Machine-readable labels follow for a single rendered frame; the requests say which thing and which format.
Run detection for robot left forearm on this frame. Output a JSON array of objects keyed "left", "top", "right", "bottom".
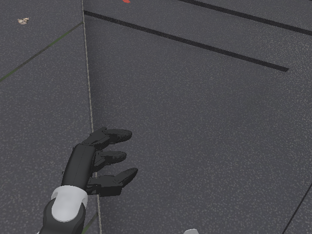
[{"left": 37, "top": 185, "right": 88, "bottom": 234}]

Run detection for robot left hand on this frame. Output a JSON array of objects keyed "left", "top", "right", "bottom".
[{"left": 61, "top": 127, "right": 138, "bottom": 197}]

